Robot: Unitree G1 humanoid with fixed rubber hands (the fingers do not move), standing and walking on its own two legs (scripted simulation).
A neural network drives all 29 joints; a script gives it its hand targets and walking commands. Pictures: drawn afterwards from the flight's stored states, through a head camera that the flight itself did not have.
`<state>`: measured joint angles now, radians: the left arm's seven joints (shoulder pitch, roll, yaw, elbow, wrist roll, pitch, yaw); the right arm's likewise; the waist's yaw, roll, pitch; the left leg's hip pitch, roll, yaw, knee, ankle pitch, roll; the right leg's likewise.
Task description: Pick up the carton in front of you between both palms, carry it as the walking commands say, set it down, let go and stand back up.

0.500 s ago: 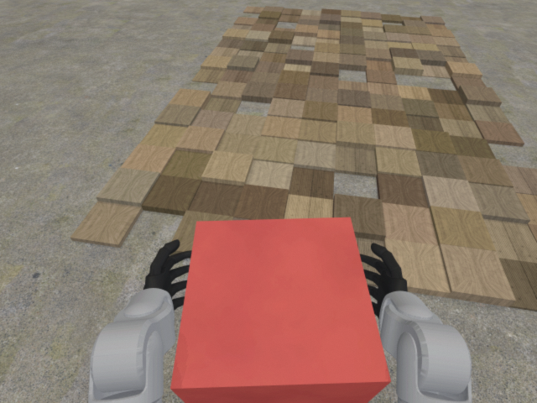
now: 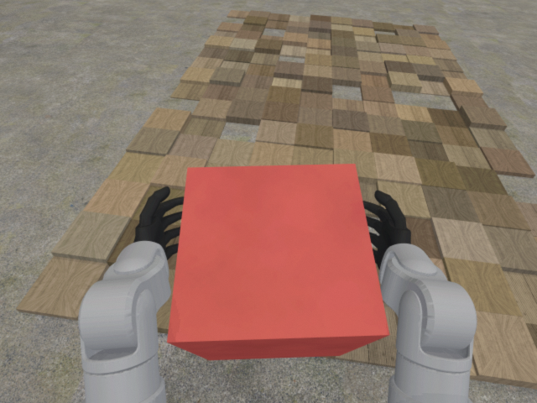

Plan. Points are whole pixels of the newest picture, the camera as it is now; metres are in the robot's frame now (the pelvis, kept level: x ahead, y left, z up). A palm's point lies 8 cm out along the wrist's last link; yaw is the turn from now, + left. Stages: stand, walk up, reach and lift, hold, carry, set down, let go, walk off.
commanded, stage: carry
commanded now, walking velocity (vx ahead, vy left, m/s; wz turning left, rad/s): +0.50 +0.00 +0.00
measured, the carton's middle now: (273, 273) +0.29 +0.00 +0.07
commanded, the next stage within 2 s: none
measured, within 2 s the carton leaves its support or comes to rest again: neither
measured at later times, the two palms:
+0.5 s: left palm (195, 82) +0.68 +0.16 +0.16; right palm (337, 89) +0.69 -0.14 +0.15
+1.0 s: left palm (210, 3) +1.03 +0.16 +0.22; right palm (320, 13) +1.00 -0.14 +0.21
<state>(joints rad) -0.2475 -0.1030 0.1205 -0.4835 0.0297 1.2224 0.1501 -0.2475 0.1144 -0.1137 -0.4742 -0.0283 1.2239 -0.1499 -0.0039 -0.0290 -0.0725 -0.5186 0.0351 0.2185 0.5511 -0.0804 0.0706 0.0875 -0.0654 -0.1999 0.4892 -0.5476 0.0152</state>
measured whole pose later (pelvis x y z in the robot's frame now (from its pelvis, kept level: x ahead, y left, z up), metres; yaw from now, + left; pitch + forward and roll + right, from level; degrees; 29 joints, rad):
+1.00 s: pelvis +0.66 +0.03 +0.07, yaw +1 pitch +6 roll -1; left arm -0.69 -0.08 0.30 -0.17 0.03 1.27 0.16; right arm -0.63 0.09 -0.27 -0.21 -0.03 1.27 -0.17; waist -0.08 0.01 0.01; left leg -0.34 -0.01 0.09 0.51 -0.30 0.06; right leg -0.59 0.01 -0.03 1.15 -0.40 -0.03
